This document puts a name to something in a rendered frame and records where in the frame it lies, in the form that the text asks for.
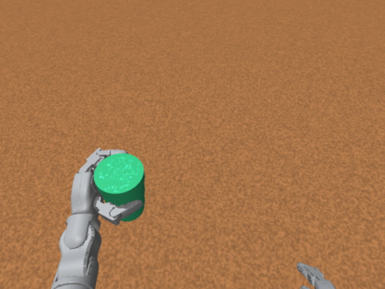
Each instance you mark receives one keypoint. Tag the left robot hand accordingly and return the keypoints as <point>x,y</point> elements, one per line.
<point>86,198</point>

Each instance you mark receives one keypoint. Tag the left robot arm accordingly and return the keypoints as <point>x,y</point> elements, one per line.
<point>79,245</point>

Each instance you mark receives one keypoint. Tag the right robot hand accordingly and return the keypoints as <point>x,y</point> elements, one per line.
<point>314,276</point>

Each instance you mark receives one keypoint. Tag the cup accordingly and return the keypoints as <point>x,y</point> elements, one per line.
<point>120,179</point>

